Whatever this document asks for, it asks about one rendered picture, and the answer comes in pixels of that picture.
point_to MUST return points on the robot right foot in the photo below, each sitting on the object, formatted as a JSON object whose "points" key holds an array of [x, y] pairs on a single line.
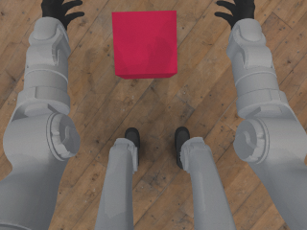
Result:
{"points": [[181, 136]]}

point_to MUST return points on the left robot upper arm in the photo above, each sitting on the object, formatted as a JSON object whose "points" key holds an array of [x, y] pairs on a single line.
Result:
{"points": [[39, 148]]}

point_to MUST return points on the right robot upper arm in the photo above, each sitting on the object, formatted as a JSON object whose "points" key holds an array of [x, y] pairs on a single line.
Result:
{"points": [[275, 149]]}

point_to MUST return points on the robot right forearm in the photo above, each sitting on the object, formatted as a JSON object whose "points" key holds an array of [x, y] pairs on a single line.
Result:
{"points": [[254, 75]]}

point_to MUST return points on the robot right thigh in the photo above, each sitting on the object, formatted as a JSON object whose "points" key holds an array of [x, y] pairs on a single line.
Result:
{"points": [[210, 204]]}

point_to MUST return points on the right robot hand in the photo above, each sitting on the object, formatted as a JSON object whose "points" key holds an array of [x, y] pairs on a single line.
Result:
{"points": [[242, 9]]}

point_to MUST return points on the carton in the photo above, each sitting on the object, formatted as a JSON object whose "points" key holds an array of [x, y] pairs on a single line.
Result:
{"points": [[144, 44]]}

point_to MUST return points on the left robot hand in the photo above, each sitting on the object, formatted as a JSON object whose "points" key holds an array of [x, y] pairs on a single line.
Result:
{"points": [[55, 9]]}

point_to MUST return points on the robot left forearm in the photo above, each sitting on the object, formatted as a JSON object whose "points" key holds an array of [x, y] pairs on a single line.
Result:
{"points": [[45, 88]]}

